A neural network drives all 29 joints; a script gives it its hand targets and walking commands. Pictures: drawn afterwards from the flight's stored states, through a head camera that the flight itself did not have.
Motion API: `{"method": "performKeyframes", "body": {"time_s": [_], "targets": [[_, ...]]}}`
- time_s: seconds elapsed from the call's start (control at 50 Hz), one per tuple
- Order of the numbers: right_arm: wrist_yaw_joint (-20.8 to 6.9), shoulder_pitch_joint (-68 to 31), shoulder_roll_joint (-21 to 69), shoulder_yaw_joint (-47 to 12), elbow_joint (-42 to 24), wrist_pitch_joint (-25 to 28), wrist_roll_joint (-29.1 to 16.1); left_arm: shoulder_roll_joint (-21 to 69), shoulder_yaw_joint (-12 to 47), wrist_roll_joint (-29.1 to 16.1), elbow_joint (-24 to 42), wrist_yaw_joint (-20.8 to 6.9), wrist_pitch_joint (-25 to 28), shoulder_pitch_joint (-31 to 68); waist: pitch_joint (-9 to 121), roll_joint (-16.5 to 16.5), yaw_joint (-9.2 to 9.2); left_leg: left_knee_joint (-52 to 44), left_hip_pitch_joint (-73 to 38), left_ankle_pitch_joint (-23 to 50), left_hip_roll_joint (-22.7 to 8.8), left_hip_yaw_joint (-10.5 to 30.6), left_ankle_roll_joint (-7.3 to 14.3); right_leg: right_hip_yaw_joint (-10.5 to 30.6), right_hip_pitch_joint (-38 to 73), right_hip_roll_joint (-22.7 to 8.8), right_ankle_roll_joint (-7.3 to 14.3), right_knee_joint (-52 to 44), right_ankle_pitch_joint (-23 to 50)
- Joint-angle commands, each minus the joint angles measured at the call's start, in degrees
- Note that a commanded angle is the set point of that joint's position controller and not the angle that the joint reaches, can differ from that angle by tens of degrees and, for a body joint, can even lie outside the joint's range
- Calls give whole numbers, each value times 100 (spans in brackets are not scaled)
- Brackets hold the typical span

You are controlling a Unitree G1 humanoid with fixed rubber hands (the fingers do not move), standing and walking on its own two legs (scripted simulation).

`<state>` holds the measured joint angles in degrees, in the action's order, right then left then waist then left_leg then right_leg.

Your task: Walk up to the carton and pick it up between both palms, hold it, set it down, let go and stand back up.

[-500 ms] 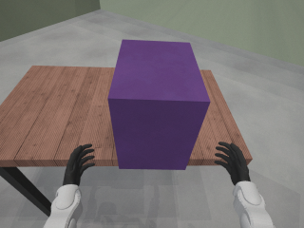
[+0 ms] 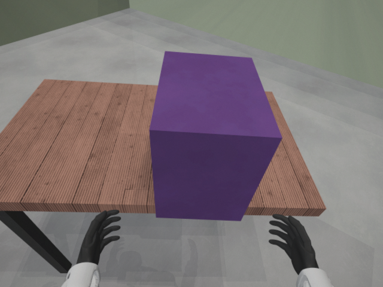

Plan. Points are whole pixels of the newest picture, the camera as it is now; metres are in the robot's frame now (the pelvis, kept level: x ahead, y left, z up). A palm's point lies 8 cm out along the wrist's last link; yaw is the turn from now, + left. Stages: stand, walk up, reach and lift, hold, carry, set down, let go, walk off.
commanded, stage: set down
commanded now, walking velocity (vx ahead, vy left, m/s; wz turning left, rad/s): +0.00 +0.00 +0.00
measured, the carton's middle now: (203, 137) +0.47 -0.02 +0.08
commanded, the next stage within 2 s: let go in 1.62 s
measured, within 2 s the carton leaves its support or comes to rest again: neither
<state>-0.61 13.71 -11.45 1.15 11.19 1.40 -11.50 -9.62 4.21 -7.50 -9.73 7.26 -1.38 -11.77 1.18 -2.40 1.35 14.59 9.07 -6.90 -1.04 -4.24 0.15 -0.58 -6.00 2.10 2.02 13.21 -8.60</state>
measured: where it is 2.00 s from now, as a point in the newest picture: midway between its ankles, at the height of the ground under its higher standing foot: outside the picture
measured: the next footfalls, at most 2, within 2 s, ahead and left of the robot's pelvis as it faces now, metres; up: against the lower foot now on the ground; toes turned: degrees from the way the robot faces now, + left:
none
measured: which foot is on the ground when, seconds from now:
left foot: down 0.00-1.00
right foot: down 0.00-1.00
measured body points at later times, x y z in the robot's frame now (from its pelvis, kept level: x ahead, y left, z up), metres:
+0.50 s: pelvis +0.01 +0.00 +0.00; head +0.02 +0.01 +0.45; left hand +0.18 +0.21 -0.04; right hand +0.18 -0.22 -0.04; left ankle +0.01 +0.11 -0.75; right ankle -0.02 -0.10 -0.75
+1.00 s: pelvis +0.01 -0.02 -0.01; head +0.01 -0.01 +0.44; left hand +0.17 +0.20 -0.09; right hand +0.17 -0.22 -0.08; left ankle +0.01 +0.11 -0.75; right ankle -0.02 -0.10 -0.75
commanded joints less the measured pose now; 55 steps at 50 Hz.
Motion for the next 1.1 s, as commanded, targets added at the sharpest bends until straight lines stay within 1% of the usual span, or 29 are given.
{"method": "performKeyframes", "body": {"time_s": [0.0, 0.06, 0.14, 0.18, 0.24, 0.36, 0.44, 0.5, 0.52, 0.64, 0.72, 0.8, 0.86, 0.92, 1.08], "targets": [[-10, -333, -805, 337, -1334, 122, 38, -382, -132, 26, 1524, -20, -90, 472, 697, 271, 36, -111, -617, 934, -52, 219, -236, 336, 219, -140, -48, -143, 1228], [-18, -8, -803, 325, -1586, -5, 93, -409, -128, -1, 1800, -49, -363, 177, 620, 252, 61, -76, -762, 1060, -45, 196, -271, 312, 170, -113, -48, -141, 1230], [-27, 348, -755, 296, -1789, -108, 162, -455, -159, 14, 2031, -84, -585, -140, 488, 260, 105, -26, -814, 1254, -26, 147, -287, 322, 175, -98, -54, -116, 1301], [-26, 501, -721, 292, -1836, -123, 211, -469, -195, 27, 2052, -107, -637, -259, 433, 271, 138, -38, -810, 1224, -15, 141, -299, 329, 160, -107, -60, -113, 1236], [-21, 691, -646, 284, -1766, -114, 302, -464, -194, 17, 1943, -140, -650, -421, 313, 246, 138, 7, -851, 1187, -3, 129, -294, 330, 2, -106, -64, -92, 1161], [-7, 880, -507, 280, -1423, 30, 449, -515, -212, 48, 1664, -185, -525, -541, 233, 277, 118, 103, -762, 1159, 7, 107, -267, 348, -222, -138, -108, 21, 1127], [-5, 922, -459, 313, -1077, 170, 556, -534, -239, 120, 1351, -210, -445, -607, 184, 243, 120, 163, -744, 1071, 0, 114, -255, 334, -335, -136, -111, 89, 1028], [-2, 907, -408, 326, -764, 258, 671, -542, -259, 170, 1045, -242, -440, -625, 184, 151, 74, 193, -699, 970, -6, 122, -223, 344, -447, -160, -143, 131, 1007], [0, 891, -384, 314, -658, 289, 696, -556, -283, 200, 945, -256, -441, -623, 212, 141, 92, 201, -664, 926, 2, 113, -210, 352, -457, -172, -156, 154, 982], [2, 663, -305, 270, -49, 463, 829, -608, -360, 314, 445, -314, -476, -475, 256, 75, 76, 291, -566, 855, 16, 98, -168, 361, -598, -185, -204, 263, 1005], [10, 501, -233, 210, 244, 497, 862, -664, -400, 373, 276, -336, -563, -344, 358, 124, 64, 350, -466, 905, 35, 89, -139, 376, -595, -194, -231, 320, 1121], [54, 354, -169, 167, 475, 421, 872, -648, -414, 405, 122, -393, -762, -228, 391, 71, 38, 369, -465, 921, 46, 91, -100, 390, -529, -211, -284, 333, 1222], [100, 284, -118, 119, 575, 297, 890, -664, -444, 444, 92, -435, -962, -155, 449, 111, 27, 382, -418, 963, 60, 81, -78, 416, -465, -243, -304, 349, 1337], [140, 194, -80, 90, 643, 142, 878, -622, -475, 483, 70, -480, -1187, -84, 435, 100, 19, 400, -427, 1014, 61, 75, -60, 416, -408, -244, -332, 353, 1415], [233, -122, 5, 155, 748, -373, 938, -603, -565, 586, 31, -576, -1816, 270, 386, 103, 17, 423, -391, 926, 29, 39, -21, 413, -352, -291, -373, 377, 1329]]}}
